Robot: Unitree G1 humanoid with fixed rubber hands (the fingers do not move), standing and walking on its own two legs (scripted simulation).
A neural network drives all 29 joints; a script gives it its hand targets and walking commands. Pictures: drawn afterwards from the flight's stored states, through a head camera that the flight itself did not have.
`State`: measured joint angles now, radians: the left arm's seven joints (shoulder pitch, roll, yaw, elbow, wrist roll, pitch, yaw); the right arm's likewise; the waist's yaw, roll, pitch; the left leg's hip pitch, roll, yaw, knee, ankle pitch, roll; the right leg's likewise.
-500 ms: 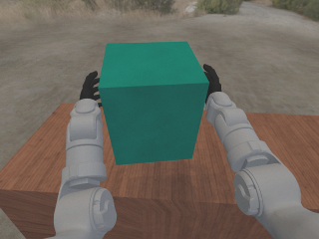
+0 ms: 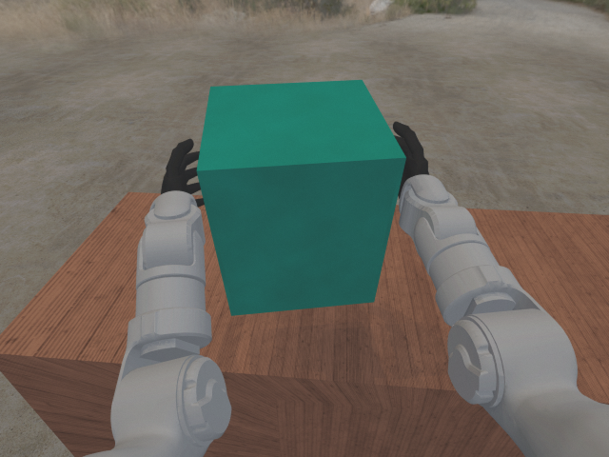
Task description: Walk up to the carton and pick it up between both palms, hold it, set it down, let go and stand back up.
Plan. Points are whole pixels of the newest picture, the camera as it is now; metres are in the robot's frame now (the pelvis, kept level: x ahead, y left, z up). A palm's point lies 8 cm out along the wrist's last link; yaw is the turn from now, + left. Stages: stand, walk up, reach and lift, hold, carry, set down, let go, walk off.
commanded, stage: set down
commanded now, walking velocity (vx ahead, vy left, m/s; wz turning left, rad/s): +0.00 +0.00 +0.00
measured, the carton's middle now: (295, 199) +0.43 +0.02 +0.20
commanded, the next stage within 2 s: none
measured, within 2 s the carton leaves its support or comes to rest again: neither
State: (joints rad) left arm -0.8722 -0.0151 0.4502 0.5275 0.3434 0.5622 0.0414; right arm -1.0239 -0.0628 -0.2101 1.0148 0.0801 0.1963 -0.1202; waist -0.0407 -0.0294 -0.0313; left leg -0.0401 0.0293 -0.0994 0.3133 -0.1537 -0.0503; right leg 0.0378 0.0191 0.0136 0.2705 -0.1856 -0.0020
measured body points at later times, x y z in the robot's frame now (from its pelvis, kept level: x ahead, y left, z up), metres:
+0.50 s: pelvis -0.01 -0.01 +0.00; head -0.05 +0.00 +0.45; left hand +0.40 +0.15 +0.20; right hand +0.42 -0.15 +0.20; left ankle +0.02 +0.15 -0.75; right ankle -0.01 -0.12 -0.75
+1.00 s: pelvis +0.00 -0.01 +0.00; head -0.01 +0.00 +0.45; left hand +0.42 +0.15 +0.16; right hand +0.44 -0.15 +0.17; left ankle +0.02 +0.15 -0.75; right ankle -0.01 -0.12 -0.75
